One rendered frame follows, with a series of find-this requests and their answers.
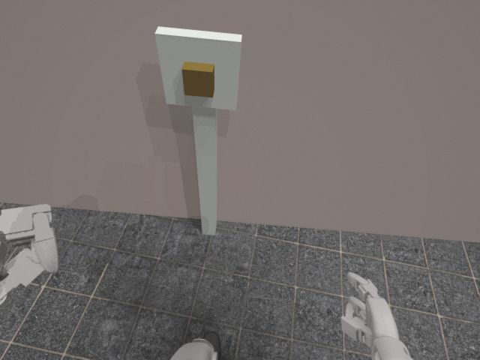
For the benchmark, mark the robot left foot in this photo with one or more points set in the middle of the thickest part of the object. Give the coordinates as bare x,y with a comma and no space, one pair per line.
213,338

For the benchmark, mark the robot right forearm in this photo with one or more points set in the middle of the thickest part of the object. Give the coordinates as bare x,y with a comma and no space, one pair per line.
389,348

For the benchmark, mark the robot right hand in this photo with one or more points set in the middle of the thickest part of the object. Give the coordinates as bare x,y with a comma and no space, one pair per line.
375,316

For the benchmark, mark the robot left hand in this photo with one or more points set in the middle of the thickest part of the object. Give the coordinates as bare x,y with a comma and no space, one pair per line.
24,226

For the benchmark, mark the button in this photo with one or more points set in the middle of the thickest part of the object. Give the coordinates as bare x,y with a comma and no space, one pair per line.
198,79

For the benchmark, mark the robot left shin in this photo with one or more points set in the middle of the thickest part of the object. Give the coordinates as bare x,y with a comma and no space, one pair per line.
203,341

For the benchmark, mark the panel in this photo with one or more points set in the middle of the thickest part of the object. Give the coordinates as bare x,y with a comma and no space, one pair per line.
176,46

